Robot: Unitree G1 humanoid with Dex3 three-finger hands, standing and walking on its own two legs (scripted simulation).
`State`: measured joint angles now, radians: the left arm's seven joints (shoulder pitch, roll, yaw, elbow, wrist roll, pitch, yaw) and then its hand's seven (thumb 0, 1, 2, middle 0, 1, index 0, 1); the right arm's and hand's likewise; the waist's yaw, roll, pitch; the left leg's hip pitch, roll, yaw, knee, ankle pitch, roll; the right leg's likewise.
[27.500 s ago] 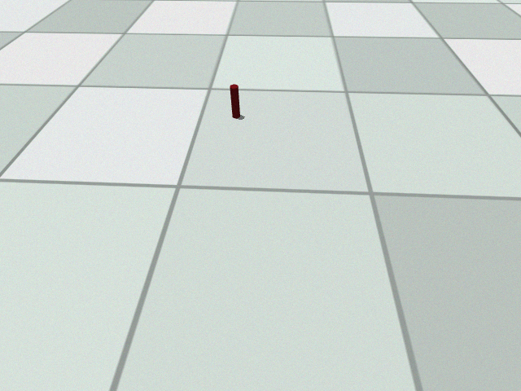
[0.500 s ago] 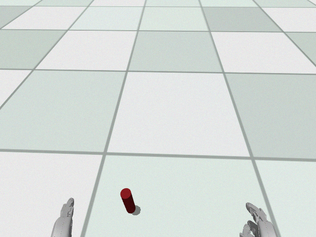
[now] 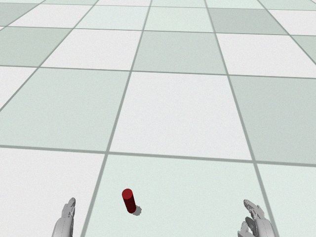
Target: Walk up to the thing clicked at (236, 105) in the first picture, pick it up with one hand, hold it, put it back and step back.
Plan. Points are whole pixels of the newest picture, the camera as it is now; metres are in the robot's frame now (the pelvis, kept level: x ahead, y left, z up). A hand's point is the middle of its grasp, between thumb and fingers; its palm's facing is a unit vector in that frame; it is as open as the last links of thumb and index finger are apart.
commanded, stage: home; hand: left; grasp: from the side
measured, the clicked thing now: (129, 201) +0.44 +0.17 -0.61
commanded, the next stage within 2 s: stand in 1.14 s
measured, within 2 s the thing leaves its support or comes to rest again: neither
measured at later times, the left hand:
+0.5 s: hand out of the picture +0.16 +0.17 -0.06, palm faces +0.11 -0.96 -0.27, open 17.4 cm
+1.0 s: hand out of the picture +0.16 +0.18 -0.05, palm faces +0.11 -0.95 -0.28, open 17.4 cm
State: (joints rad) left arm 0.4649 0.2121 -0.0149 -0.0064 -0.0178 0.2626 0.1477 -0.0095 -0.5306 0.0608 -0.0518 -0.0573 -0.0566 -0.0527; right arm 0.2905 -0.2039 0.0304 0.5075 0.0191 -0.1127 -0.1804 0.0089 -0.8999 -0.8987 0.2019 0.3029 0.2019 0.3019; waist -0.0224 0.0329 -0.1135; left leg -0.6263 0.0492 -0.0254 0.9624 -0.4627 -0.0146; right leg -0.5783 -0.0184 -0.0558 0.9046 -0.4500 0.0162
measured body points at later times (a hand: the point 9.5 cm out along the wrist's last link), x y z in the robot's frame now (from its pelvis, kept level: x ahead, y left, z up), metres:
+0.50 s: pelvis -0.01 -0.01 +0.00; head +0.01 +0.00 +0.45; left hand +0.15 +0.22 -0.04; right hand +0.16 -0.25 -0.07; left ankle +0.01 +0.12 -0.69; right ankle +0.00 -0.13 -0.69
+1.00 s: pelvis -0.01 -0.01 +0.00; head +0.01 +0.00 +0.45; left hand +0.16 +0.23 -0.03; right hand +0.15 -0.24 -0.07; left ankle +0.01 +0.12 -0.69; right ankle +0.00 -0.13 -0.69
